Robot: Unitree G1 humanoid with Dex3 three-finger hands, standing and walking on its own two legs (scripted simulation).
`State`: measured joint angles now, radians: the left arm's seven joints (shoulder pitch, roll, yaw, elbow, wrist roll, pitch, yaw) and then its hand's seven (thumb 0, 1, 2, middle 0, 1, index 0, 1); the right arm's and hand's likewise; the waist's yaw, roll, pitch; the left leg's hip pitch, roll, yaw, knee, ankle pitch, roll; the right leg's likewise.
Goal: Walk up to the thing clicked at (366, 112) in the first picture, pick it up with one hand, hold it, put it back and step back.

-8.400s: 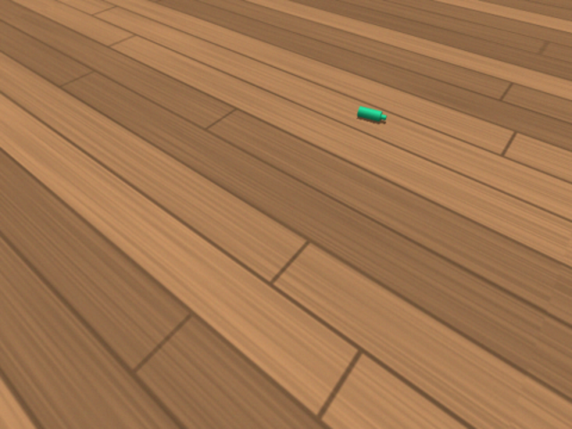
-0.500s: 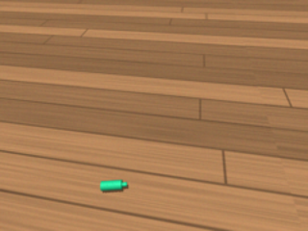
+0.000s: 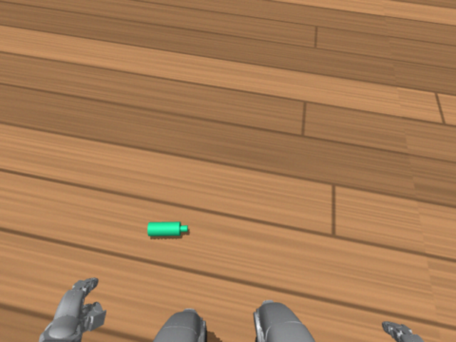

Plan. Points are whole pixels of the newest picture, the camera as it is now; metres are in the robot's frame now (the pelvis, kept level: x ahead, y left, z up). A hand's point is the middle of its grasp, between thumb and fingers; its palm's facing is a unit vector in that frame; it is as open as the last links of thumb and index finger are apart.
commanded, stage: walk up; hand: left
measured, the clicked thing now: (168, 228) +0.55 +0.25 -0.72
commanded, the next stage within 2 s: stand in 1.34 s
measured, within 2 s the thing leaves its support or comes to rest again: neither
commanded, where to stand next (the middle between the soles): +0.07 -0.02 m, yaw +1 degrees
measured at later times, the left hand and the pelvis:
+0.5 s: hand out of the picture +0.00 +0.27 -0.13, palm faces +0.00 -0.93 -0.36, open 7.4 cm; pelvis +0.00 +0.00 +0.02, yaw -1 degrees
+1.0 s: hand out of the picture +0.06 +0.25 -0.13, palm faces -0.02 -0.88 -0.47, open 7.3 cm; pelvis -0.05 -0.02 -0.01, yaw -2 degrees
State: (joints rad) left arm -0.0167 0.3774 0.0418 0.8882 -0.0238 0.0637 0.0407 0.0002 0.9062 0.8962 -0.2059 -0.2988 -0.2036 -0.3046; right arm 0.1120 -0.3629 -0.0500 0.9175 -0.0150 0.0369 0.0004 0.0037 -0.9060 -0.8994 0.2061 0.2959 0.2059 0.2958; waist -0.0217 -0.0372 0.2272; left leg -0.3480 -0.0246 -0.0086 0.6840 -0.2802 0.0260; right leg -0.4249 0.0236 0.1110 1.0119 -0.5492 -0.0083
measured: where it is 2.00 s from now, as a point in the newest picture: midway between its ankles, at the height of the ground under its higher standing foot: outside the picture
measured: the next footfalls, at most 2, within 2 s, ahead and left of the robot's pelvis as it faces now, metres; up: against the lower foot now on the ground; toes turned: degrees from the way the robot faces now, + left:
right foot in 0.22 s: -0.03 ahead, -0.13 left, +0.00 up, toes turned -1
left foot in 0.52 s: +0.10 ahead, +0.11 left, +0.00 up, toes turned -1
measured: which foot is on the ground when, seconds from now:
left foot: down 0.00-0.26, up 0.28-0.50, down 0.52-0.92, up 0.94-1.00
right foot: up 0.00-0.20, down 0.22-0.54, up 0.56-0.90, down 0.92-1.00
